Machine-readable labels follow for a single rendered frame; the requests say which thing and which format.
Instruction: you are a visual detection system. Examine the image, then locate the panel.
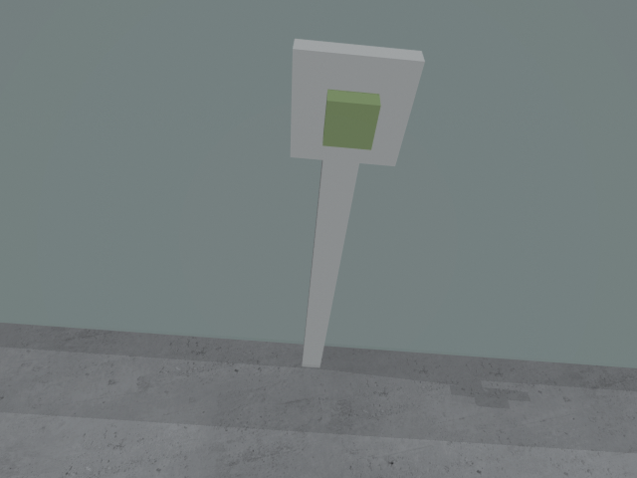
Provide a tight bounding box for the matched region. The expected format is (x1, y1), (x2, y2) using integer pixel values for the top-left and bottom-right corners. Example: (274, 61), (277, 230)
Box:
(291, 39), (425, 367)

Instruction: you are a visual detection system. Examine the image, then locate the button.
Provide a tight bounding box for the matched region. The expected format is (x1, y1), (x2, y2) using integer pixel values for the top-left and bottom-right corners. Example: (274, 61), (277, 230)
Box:
(322, 90), (381, 150)

